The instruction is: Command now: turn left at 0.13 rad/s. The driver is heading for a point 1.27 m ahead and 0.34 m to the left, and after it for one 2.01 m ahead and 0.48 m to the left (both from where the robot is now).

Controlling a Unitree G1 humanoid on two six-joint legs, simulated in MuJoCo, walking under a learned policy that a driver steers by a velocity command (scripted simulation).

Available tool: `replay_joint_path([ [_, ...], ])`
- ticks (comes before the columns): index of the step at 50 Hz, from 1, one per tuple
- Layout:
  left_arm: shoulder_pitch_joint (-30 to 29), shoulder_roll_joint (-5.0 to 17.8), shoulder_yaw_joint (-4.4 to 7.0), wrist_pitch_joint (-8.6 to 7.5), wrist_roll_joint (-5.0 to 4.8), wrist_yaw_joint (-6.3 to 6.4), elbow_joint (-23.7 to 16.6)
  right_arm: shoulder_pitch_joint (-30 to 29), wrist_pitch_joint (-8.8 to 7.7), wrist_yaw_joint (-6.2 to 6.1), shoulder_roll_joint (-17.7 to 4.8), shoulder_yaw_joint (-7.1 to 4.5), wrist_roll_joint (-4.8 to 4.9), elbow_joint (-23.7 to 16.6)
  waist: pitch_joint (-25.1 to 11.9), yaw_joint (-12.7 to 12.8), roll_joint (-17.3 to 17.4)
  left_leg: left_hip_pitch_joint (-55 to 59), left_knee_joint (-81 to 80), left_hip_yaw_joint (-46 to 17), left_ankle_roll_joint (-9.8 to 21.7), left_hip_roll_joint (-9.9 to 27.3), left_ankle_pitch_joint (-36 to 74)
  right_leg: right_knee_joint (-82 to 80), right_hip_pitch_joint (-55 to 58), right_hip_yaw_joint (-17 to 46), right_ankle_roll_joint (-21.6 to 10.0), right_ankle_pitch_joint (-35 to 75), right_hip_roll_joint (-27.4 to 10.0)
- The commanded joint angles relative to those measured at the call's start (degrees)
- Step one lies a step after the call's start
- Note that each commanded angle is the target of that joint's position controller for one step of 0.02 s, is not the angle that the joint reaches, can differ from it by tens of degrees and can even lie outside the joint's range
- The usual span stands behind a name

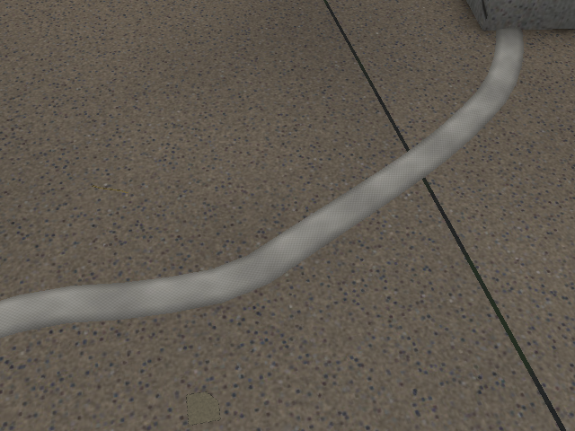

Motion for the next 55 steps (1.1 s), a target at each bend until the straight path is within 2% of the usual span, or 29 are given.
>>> replay_joint_path([
  [1, 7.3, 5.0, 0.75, -1.31, 1.06, 2.23, -0.5, -0.7, -0.39, 1.01, -10.4, -2.73, 1.41, -1.7, -5.5, 5.0, 11.2, 0.8, -0.4, -12.9, 5.5, 7.2, 34.5, -20.9, 13.1, -3.1, -2.2, 15.3, 0.6],
  [2, 9.1, 8.5, 1.34, -2.11, 1.93, 2.81, -0.4, 0.9, -0.74, 1.24, -8.5, -2.34, 1.9, -2.4, -9.3, 4.8, 5.7, -5.1, 2.1, -12.7, 2.8, 5.8, 22.9, -20.7, 22.0, 3.7, -3.9, 18.5, -8.0],
  [3, 6.7, 13.8, 2.35, -2.15, 1.61, 3.3, -1.4, 2.0, -1.31, 1.49, -3.2, -1.14, 2.47, -4.6, -9.6, 3.1, -9.2, -14.8, 8.1, -6.5, 0.1, -0.7, -0.4, -16.4, 26.2, 12.1, -8.9, 39.0, -20.6],
  [4, 5.3, 12.0, 2.65, -2.0, 0.49, 3.37, -1.4, 0.1, -0.35, 0.78, -6.1, -1.86, 1.77, -3.9, -9.1, 6.3, -13.4, -13.8, 19.4, -2.4, -0.4, -3.0, -18.9, -16.3, 18.0, 11.3, -14.8, 41.2, -24.3],
  [5, 3.6, 8.9, 1.72, -2.26, 0.77, 3.29, -2.2, -0.4, 0.7, 0.54, -8.3, -3.11, 1.4, -3.3, -5.6, 5.9, -9.5, -15.2, 29.1, -3.7, -0.8, -2.8, -19.9, -17.6, 14.3, 8.7, -15.9, 41.6, -23.0],
  [6, 0.7, 6.2, 0.77, -2.28, 0.92, 3.35, -2.7, 0.5, 1.6, 0.58, -8.4, -3.81, 1.19, -2.5, -3.5, 4.1, -7.3, -15.2, 33.5, -4.2, -1.2, -2.2, -17.4, -17.8, 11.4, 4.3, -14.4, 39.8, -20.2],
  [7, -1.4, 4.8, 0.24, -2.27, 1.08, 3.6, -3.0, 2.0, 2.45, 0.76, -8.1, -4.15, 1.06, -2.0, -1.9, 2.7, -8.2, -14.7, 35.1, -3.7, -1.9, -1.9, -14.9, -18.1, 8.8, 0.3, -12.5, 39.3, -17.8],
  [9, -2.1, 4.6, 0.25, -2.49, 1.41, 3.98, -3.2, 2.8, 3.35, 1.45, -6.6, -4.06, 0.81, -1.9, -1.2, 2.4, -9.7, -14.8, 34.3, -2.2, -3.4, -1.6, -11.8, -18.2, 8.7, -3.5, -11.5, 36.1, -15.8],
  [13, -0.4, 5.6, 0.95, -3.13, 1.51, 3.76, -2.6, -1.2, 3.75, 2.92, -4.1, -3.36, 0.98, -5.0, -1.7, 4.2, -9.4, -12.1, 23.4, -0.7, -3.3, 0.3, -9.8, -16.6, 9.9, -5.7, -11.5, 31.1, -18.1],
  [16, 0.6, 7.6, 2.0, -3.68, 1.6, 2.95, -2.2, -2.0, 3.78, 3.4, -4.6, -3.64, 1.19, -6.9, -3.2, 4.6, -10.1, -7.4, 16.5, 1.6, -1.5, -0.4, -10.3, -13.5, 9.7, -6.3, -10.4, 31.1, -20.3],
  [18, 0.2, 8.4, 2.49, -3.84, 0.97, 2.36, -2.2, -0.6, 3.43, 3.32, -4.6, -3.91, 1.14, -7.3, -3.9, 3.0, -8.1, -2.6, 9.2, 3.0, -0.2, -1.5, -6.4, -8.5, 7.9, -8.3, -7.9, 28.0, -20.6],
  [19, 1.2, 8.0, 2.61, -3.88, 0.67, 1.99, -1.7, 1.6, 2.82, 2.86, -5.2, -4.24, 0.59, -6.6, -4.8, 1.5, -3.8, 2.7, 2.8, 0.9, 0.8, -2.3, -0.4, -2.0, 4.2, -11.0, -5.0, 21.8, -19.0],
  [20, 3.5, 6.5, 2.37, -3.77, 0.63, 1.45, -2.1, 4.5, 1.88, 1.91, -11.0, -5.72, -0.35, -6.3, -4.8, 0.3, 10.3, 9.1, -7.2, -15.2, 3.6, 5.8, 10.6, 13.4, -5.5, -15.2, -0.9, 5.9, -13.3],
  [21, -1.3, 2.1, 0.75, -2.93, 1.17, 1.66, -7.4, 7.6, 1.3, 1.89, -19.8, -7.75, 0.51, -6.9, -4.9, -0.4, 21.7, 12.5, -8.6, -38.6, 14.0, 19.4, 33.7, 23.7, -21.7, -10.6, 2.3, -18.3, -1.5],
  [22, -3.7, 4.1, 0.79, -2.51, 1.91, 2.26, -7.2, 10.2, 1.54, 1.84, -18.0, -8.05, 1.19, -6.7, -8.2, -2.9, 11.4, 14.6, -8.9, -36.8, 17.6, 19.1, 27.2, 30.7, -22.9, -2.3, 1.7, -17.0, -2.8],
  [24, -3.0, 5.2, 1.19, -3.24, 0.79, 2.15, -5.9, 1.7, 2.68, 0.84, -13.1, -6.45, 1.08, -7.8, -2.3, 1.3, 6.1, 7.9, -9.7, -27.7, 14.1, 12.1, 13.1, 28.6, -22.3, 0.1, 0.7, -4.9, -5.5],
  [27, 1.1, 6.5, 1.57, -3.09, 2.08, 1.87, -3.7, -3.4, 3.03, 0.63, -10.7, -5.5, 1.49, -9.6, -4.5, 3.5, 6.0, 5.2, -8.5, -22.7, 10.8, 6.3, 17.8, 26.4, -17.3, -1.0, 1.5, 2.3, -3.9],
  [30, 4.2, 5.6, 1.23, -2.46, 1.29, 1.67, -2.1, -2.3, 2.48, 0.67, -10.7, -5.32, 1.22, -9.1, -6.7, 3.2, 4.8, 7.7, -8.2, -21.4, 10.7, 6.6, 19.6, 23.0, -17.2, -1.9, 2.0, 3.5, -3.4],
  [36, 4.7, 3.3, 0.13, -1.6, 0.74, 1.21, 0.7, -3.2, 1.23, -0.17, -4.3, -1.55, -0.7, -6.9, -4.4, 2.0, 6.5, 2.8, -12.2, -16.6, 9.3, 7.4, 11.6, 9.3, -5.9, -2.7, 0.0, 4.6, -4.4],
  [40, 4.4, 6.4, 1.17, -1.9, 0.26, 0.43, 0.3, -2.8, 1.36, -0.97, -9.2, -2.66, -0.75, -5.2, -0.8, 1.6, 6.5, 4.2, -9.2, -17.0, 10.9, 10.7, 15.9, 7.6, -6.5, -3.2, -2.0, -1.2, -1.5],
  [44, 6.2, 5.0, 1.02, -2.58, -0.12, 0.03, -0.1, -4.0, 1.31, -1.65, -8.5, -2.74, -0.13, -4.5, -2.4, 2.5, 4.7, 9.5, -4.3, -15.6, 11.9, 13.4, 31.6, 5.3, -6.2, -4.9, -3.1, -5.0, -1.4],
  [47, 8.6, 3.9, 1.05, -3.05, -0.45, -0.09, -0.5, -6.3, 1.3, -1.9, -8.7, -3.13, 0.4, -4.3, -4.1, 4.7, 4.8, 9.1, 1.3, -11.1, 8.9, 11.8, 32.6, -5.7, -0.3, -5.6, -4.5, 1.4, -0.1],
  [48, 9.6, 4.8, 1.33, -3.52, -0.06, 0.06, -0.8, -6.7, 1.12, -1.99, -9.0, -3.34, 0.54, -4.3, -4.6, 5.8, 3.2, 6.0, 5.7, -8.4, 6.0, 9.6, 27.2, -12.6, 4.0, -1.5, -5.7, 9.0, -1.1],
  [49, 11.8, 10.5, 2.75, -4.19, 1.02, 0.29, -1.2, -7.3, 0.92, -1.87, -7.7, -3.15, 0.21, -5.9, -5.6, 6.1, -5.8, -3.2, 18.4, -3.2, 2.0, 3.2, 13.0, -18.0, 10.6, 14.5, -8.9, 21.5, -10.6],
  [50, 15.1, 16.4, 4.67, -4.2, 0.46, 0.07, -0.5, -11.8, 1.39, -1.98, -4.6, -2.24, 0.11, -9.4, -2.5, 7.1, -15.0, -19.9, 27.2, -0.9, -1.6, -8.6, -20.1, -17.4, 15.1, 31.9, -18.4, 49.1, -21.6],
  [51, 18.3, 14.5, 4.68, -4.13, -0.02, 0.22, 0.2, -10.4, 1.63, -2.16, -5.0, -1.96, -0.75, -8.6, -4.9, 7.6, -7.8, -22.0, 35.8, -6.9, -2.1, -6.1, -23.4, -16.4, 17.9, 30.4, -21.9, 50.4, -21.6],
  [52, 15.3, 12.5, 4.49, -3.76, -0.41, 0.61, -0.5, -9.5, 1.59, -1.8, -5.2, -2.0, -0.25, -7.5, -3.7, 6.1, -4.1, -22.9, 38.5, -8.2, -2.6, -4.3, -18.5, -16.0, 16.7, 25.3, -21.1, 46.4, -18.4],
  [53, 10.8, 10.6, 4.1, -3.01, -0.41, 0.99, -1.6, -9.7, 1.3, -1.52, -6.0, -2.22, 0.21, -7.0, -2.1, 4.6, -1.8, -23.2, 37.3, -8.5, -3.2, -3.0, -13.7, -16.5, 14.8, 21.4, -18.3, 41.7, -14.6],
  [55, 8.1, 9.4, 3.9, -2.42, -0.7, 1.39, -2.7, -9.8, 1.24, -0.85, -7.0, -2.39, -0.32, -7.0, -3.8, 4.1, -3.1, -22.2, 35.0, -7.8, -4.7, -2.5, -9.0, -16.0, 15.6, 18.1, -15.3, 43.0, -10.1],
])
Next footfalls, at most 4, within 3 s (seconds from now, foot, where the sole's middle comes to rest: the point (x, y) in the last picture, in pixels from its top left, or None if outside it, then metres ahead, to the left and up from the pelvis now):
0.04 right None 0.02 -0.12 -0.78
0.40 left None -0.01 0.11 -0.78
0.98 right None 0.05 -0.05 -0.78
1.44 left None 0.11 0.14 -0.78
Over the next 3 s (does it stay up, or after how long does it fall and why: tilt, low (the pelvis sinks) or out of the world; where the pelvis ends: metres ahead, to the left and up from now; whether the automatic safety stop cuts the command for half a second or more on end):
stays up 1.19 0.45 -0.01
